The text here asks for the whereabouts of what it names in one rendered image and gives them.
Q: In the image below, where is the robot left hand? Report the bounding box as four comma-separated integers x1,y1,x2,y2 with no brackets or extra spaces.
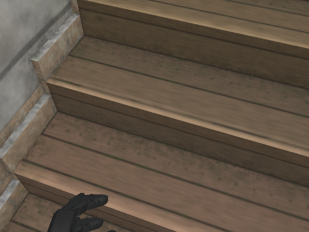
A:
47,192,116,232

